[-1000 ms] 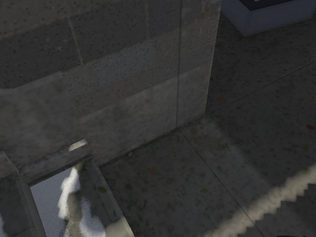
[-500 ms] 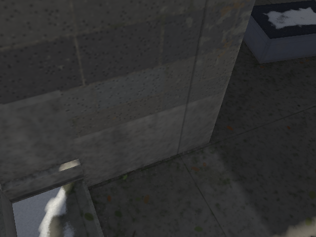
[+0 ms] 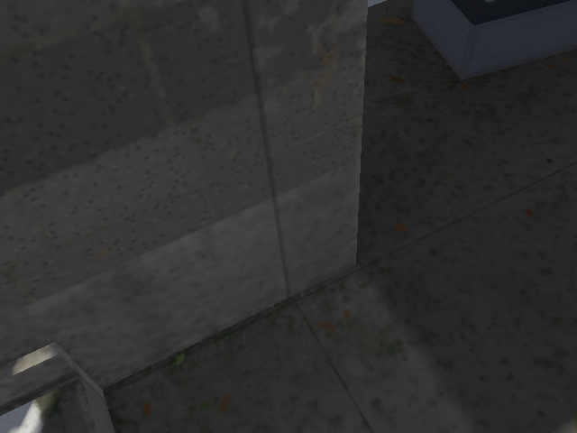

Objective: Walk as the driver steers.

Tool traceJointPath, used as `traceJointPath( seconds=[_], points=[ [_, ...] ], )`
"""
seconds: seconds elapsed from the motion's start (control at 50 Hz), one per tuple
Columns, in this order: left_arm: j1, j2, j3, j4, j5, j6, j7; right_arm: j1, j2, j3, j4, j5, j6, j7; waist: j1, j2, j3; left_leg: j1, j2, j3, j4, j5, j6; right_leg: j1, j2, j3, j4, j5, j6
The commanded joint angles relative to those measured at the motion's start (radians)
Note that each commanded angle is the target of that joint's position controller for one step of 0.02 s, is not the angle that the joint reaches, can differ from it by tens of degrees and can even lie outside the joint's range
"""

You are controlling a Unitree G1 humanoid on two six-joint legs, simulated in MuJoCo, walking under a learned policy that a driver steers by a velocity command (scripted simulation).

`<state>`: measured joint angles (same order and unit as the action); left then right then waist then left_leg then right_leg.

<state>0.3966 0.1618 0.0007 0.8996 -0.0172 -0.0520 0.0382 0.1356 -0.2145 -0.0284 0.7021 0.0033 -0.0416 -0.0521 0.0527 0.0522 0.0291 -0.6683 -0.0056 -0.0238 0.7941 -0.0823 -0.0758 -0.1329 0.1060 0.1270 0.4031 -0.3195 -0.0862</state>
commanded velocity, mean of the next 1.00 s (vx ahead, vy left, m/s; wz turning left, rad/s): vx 0.03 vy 0.00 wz -0.28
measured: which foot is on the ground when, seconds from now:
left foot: up 0.00-0.10, down 0.12-0.46, up 0.48-0.84, down 0.86-1.00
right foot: down 0.00-0.12, up 0.14-0.44, down 0.46-1.00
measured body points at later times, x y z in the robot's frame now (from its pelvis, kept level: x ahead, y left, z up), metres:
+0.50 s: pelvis +0.07 -0.09 -0.01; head +0.09 -0.12 +0.43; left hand +0.30 +0.13 -0.09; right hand +0.11 -0.40 -0.14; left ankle +0.16 +0.08 -0.72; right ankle +0.08 -0.20 -0.74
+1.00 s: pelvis +0.09 -0.12 +0.00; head +0.11 -0.13 +0.45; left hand +0.31 +0.08 -0.10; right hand +0.10 -0.42 -0.13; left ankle +0.10 +0.03 -0.74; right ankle +0.08 -0.21 -0.74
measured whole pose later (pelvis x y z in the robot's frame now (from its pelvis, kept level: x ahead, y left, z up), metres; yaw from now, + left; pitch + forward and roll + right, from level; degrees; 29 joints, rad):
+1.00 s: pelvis +0.09 -0.12 +0.00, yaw -17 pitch -2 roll +0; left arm 0.15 0.28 0.02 0.70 0.02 -0.01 -0.04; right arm 0.19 -0.28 -0.02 0.86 0.00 0.02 -0.03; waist 0.00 -0.01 0.06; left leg -0.13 0.03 -0.05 0.47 -0.31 -0.04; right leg -0.23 0.09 0.05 0.48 -0.22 -0.06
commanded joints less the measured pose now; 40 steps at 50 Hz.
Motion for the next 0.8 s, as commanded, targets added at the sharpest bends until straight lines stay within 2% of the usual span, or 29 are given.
traceJointPath(
  seconds=[0.02, 0.04, 0.06, 0.08, 0.1, 0.12, 0.14, 0.16, 0.18, 0.2, 0.22, 0.26, 0.3, 0.34, 0.38, 0.4, 0.42, 0.44, 0.46, 0.48, 0.5, 0.52, 0.54, 0.56, 0.6, 0.62, 0.7, 0.76, 0.8],
  points=[
    [0.041, 0.261, 0.082, -0.035, -0.020, -0.016, 0.020, -0.069, -0.087, -0.023, -0.083, 0.000, -0.003, 0.039, 0.002, -0.147, -0.058, 0.131, -0.041, 0.005, -0.240, 0.110, 0.002, 0.094, -0.249, 0.174, -0.071, 0.891, 0.048],
    [0.040, 0.227, 0.081, -0.035, -0.027, -0.011, 0.017, -0.078, -0.091, -0.027, -0.086, -0.002, 0.004, 0.046, 0.002, -0.143, -0.058, 0.134, -0.038, -0.011, -0.277, 0.110, 0.020, 0.138, -0.235, 0.177, -0.034, 0.873, 0.068],
    [0.035, 0.212, 0.084, -0.043, -0.024, -0.003, 0.016, -0.068, -0.099, -0.030, -0.084, -0.008, 0.003, 0.052, -0.003, -0.139, -0.064, 0.168, -0.041, -0.017, -0.311, 0.111, 0.037, 0.153, -0.218, 0.189, -0.002, 0.865, 0.082],
    [-0.028, 0.219, 0.092, -0.084, -0.019, 0.004, 0.016, -0.002, -0.129, -0.035, -0.066, -0.024, -0.009, 0.043, -0.048, -0.141, -0.065, 0.256, -0.035, -0.025, -0.345, 0.102, 0.060, 0.112, -0.191, 0.208, 0.067, 0.930, 0.100],
    [-0.138, 0.237, 0.099, -0.139, -0.008, 0.012, 0.015, 0.131, -0.146, -0.042, -0.023, -0.038, -0.021, 0.036, -0.123, -0.121, -0.127, 0.461, -0.012, -0.055, -0.412, 0.190, 0.093, 0.023, -0.153, 0.214, 0.194, 0.998, 0.133],
    [-0.202, 0.223, 0.090, -0.184, 0.002, 0.013, 0.004, 0.287, -0.178, -0.047, 0.012, -0.048, -0.018, 0.014, -0.197, -0.104, -0.267, 0.767, 0.101, -0.122, -0.390, 0.445, 0.170, -0.126, -0.098, 0.196, 0.358, 0.843, 0.167],
    [-0.061, 0.105, 0.063, -0.185, 0.022, 0.024, -0.010, 0.275, -0.177, -0.039, 0.019, -0.056, -0.008, 0.007, -0.116, 0.155, -0.365, 1.061, 0.394, -0.396, -0.271, 0.994, 0.377, -0.430, 0.074, 0.166, 0.709, -0.344, 0.192],
    [0.058, 0.178, 0.064, -0.165, 0.004, 0.032, -0.025, 0.224, -0.157, -0.038, -0.011, -0.058, 0.000, 0.006, -0.087, 0.105, -0.447, 0.955, 0.530, -0.475, -0.300, 0.894, 0.448, -0.437, 0.026, 0.152, 0.891, -0.478, 0.165],
    [-0.001, 0.231, 0.078, -0.177, -0.004, 0.047, -0.028, 0.130, -0.141, -0.037, -0.035, -0.039, 0.004, 0.004, -0.074, 0.050, -0.327, 0.829, 0.460, -0.406, -0.361, 0.719, 0.417, -0.481, -0.025, 0.086, 0.938, -0.393, 0.154],
    [-0.045, 0.232, 0.075, -0.193, 0.005, 0.060, -0.023, 0.066, -0.109, -0.028, -0.038, -0.027, 0.015, 0.000, -0.059, 0.016, -0.239, 0.733, 0.373, -0.298, -0.403, 0.534, 0.353, -0.511, -0.070, 0.031, 0.911, -0.317, 0.147],
    [-0.076, 0.220, 0.071, -0.205, 0.013, 0.079, -0.019, 0.019, -0.098, -0.023, -0.047, -0.019, 0.026, -0.001, -0.049, 0.011, -0.183, 0.638, 0.321, -0.243, -0.442, 0.383, 0.320, -0.490, -0.094, 0.010, 0.848, -0.278, 0.151],
    [-0.076, 0.186, 0.051, -0.236, 0.021, 0.104, -0.025, -0.017, -0.168, -0.042, -0.036, -0.017, 0.043, -0.002, -0.033, 0.072, -0.101, 0.443, 0.265, -0.147, -0.533, 0.157, 0.304, -0.372, -0.111, -0.044, 0.691, -0.196, 0.164],
    [-0.100, 0.180, 0.041, -0.280, 0.024, 0.102, -0.028, -0.044, -0.201, -0.051, -0.028, -0.012, 0.037, -0.001, -0.031, 0.099, -0.101, 0.375, 0.255, -0.070, -0.537, 0.229, 0.303, -0.283, -0.132, -0.074, 0.544, -0.152, 0.165],
    [-0.120, 0.205, 0.043, -0.309, 0.029, 0.088, -0.046, -0.031, -0.233, -0.064, -0.013, -0.009, 0.040, -0.006, -0.032, 0.111, -0.143, 0.386, 0.275, -0.042, -0.527, 0.237, 0.291, -0.216, -0.144, -0.090, 0.440, -0.050, 0.149],
    [-0.111, 0.230, 0.051, -0.317, 0.032, 0.090, -0.060, -0.023, -0.237, -0.062, -0.006, -0.003, 0.045, -0.004, -0.026, 0.112, -0.164, 0.385, 0.282, -0.034, -0.502, 0.129, 0.261, -0.148, -0.135, -0.104, 0.349, 0.010, 0.118],
    [-0.093, 0.233, 0.056, -0.315, 0.037, 0.092, -0.066, -0.036, -0.234, -0.060, -0.006, 0.005, 0.048, -0.001, -0.007, 0.105, -0.161, 0.359, 0.269, -0.016, -0.476, 0.015, 0.226, -0.090, -0.121, -0.122, 0.266, 0.067, 0.091],
    [-0.070, 0.247, 0.066, -0.302, 0.040, 0.097, -0.067, -0.029, -0.212, -0.052, 0.000, 0.004, 0.047, 0.006, 0.004, 0.095, -0.142, 0.304, 0.242, 0.002, -0.443, -0.133, 0.184, -0.025, -0.094, -0.136, 0.211, 0.078, 0.063],
    [-0.067, 0.257, 0.073, -0.304, 0.049, 0.101, -0.064, -0.005, -0.178, -0.042, 0.014, 0.002, 0.049, 0.012, 0.005, 0.049, -0.091, 0.233, 0.202, 0.041, -0.370, -0.269, 0.120, 0.006, -0.090, -0.113, 0.147, 0.066, 0.034],
    [-0.092, 0.287, 0.075, -0.325, 0.060, 0.104, -0.047, 0.062, -0.114, -0.022, 0.026, -0.017, 0.051, 0.022, -0.033, -0.169, -0.057, 0.173, 0.105, 0.157, -0.155, -0.338, 0.023, -0.004, -0.221, 0.073, -0.004, 0.141, -0.014],
    [-0.112, 0.367, 0.080, -0.373, 0.070, 0.103, -0.035, -0.005, -0.139, -0.028, -0.022, -0.019, 0.054, 0.006, 0.003, -0.351, -0.008, 0.061, 0.006, 0.134, 0.048, -0.541, -0.026, -0.127, -0.452, 0.406, -0.216, 0.050, -0.165],
    [-0.116, 0.407, 0.102, -0.366, 0.066, 0.074, -0.035, -0.047, -0.205, -0.055, -0.033, -0.002, 0.049, -0.015, 0.017, -0.268, 0.006, 0.088, 0.030, 0.002, 0.200, -0.529, -0.009, -0.190, -0.457, 0.444, -0.225, -0.027, -0.213],
    [-0.168, 0.375, 0.093, -0.364, 0.054, 0.051, -0.039, -0.017, -0.213, -0.061, -0.021, 0.007, 0.052, -0.023, -0.017, -0.258, 0.013, 0.067, 0.044, -0.028, 0.248, -0.459, -0.001, -0.168, -0.415, 0.365, -0.193, -0.009, -0.176],
    [-0.224, 0.322, 0.081, -0.374, 0.042, 0.041, -0.047, 0.029, -0.213, -0.065, 0.017, 0.009, 0.057, -0.030, -0.040, -0.249, -0.003, 0.067, 0.055, -0.042, 0.259, -0.398, 0.000, -0.128, -0.352, 0.278, -0.147, 0.025, -0.118],
    [-0.265, 0.287, 0.071, -0.382, 0.036, 0.037, -0.046, 0.056, -0.216, -0.069, 0.045, 0.004, 0.059, -0.035, -0.052, -0.230, -0.031, 0.078, 0.058, -0.049, 0.276, -0.338, -0.005, -0.095, -0.323, 0.224, -0.114, 0.118, -0.085],
    [-0.270, 0.231, 0.048, -0.381, 0.039, 0.033, -0.044, 0.102, -0.200, -0.068, 0.076, 0.002, 0.060, -0.025, -0.071, -0.201, -0.083, 0.172, 0.050, -0.047, 0.303, -0.278, -0.020, -0.090, -0.300, 0.152, -0.076, 0.362, -0.087],
    [-0.267, 0.222, 0.045, -0.378, 0.038, 0.033, -0.043, 0.106, -0.191, -0.065, 0.080, 0.006, 0.062, -0.021, -0.071, -0.195, -0.095, 0.197, 0.047, -0.046, 0.282, -0.272, -0.026, -0.075, -0.297, 0.133, -0.064, 0.426, -0.096],
    [-0.234, 0.238, 0.053, -0.354, 0.028, 0.037, -0.047, 0.052, -0.161, -0.044, 0.073, 0.010, 0.065, -0.007, -0.036, -0.184, -0.088, 0.265, 0.052, -0.042, 0.036, -0.297, -0.035, 0.017, -0.299, 0.156, -0.047, 0.434, -0.115],
    [-0.224, 0.256, 0.060, -0.330, 0.028, 0.043, -0.053, 0.035, -0.169, -0.039, 0.073, 0.014, 0.070, 0.003, -0.022, -0.181, -0.079, 0.328, 0.038, -0.030, -0.103, -0.353, -0.028, 0.046, -0.312, 0.208, -0.046, 0.414, -0.128],
    [-0.237, 0.247, 0.057, -0.314, 0.024, 0.041, -0.059, 0.049, -0.168, -0.035, 0.086, 0.016, 0.071, 0.005, -0.033, -0.177, -0.070, 0.374, 0.036, -0.029, -0.204, -0.323, -0.019, 0.050, -0.308, 0.229, -0.042, 0.421, -0.125]
  ],
)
